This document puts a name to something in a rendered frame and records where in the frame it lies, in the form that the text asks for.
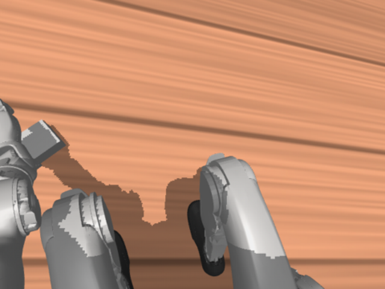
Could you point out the small box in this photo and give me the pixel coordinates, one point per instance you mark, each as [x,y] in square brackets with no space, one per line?
[41,141]

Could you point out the left robot hand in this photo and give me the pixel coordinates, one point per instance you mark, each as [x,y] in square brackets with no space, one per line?
[9,127]

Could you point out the left robot foot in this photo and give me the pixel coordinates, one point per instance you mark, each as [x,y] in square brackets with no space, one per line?
[124,259]

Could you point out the right robot foot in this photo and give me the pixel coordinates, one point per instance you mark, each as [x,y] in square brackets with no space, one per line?
[198,235]

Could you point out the left robot arm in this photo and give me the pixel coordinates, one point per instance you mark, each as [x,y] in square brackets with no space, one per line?
[20,211]

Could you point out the right robot hand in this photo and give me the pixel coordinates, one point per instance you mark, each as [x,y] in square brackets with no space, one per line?
[304,281]

